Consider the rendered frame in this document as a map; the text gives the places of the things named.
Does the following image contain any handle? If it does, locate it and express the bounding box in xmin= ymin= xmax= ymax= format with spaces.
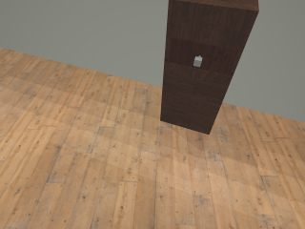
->
xmin=193 ymin=55 xmax=203 ymax=68

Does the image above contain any drawer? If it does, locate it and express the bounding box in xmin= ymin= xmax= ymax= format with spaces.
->
xmin=168 ymin=37 xmax=238 ymax=75

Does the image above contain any cabinet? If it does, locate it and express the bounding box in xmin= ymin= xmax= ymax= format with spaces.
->
xmin=160 ymin=0 xmax=259 ymax=135

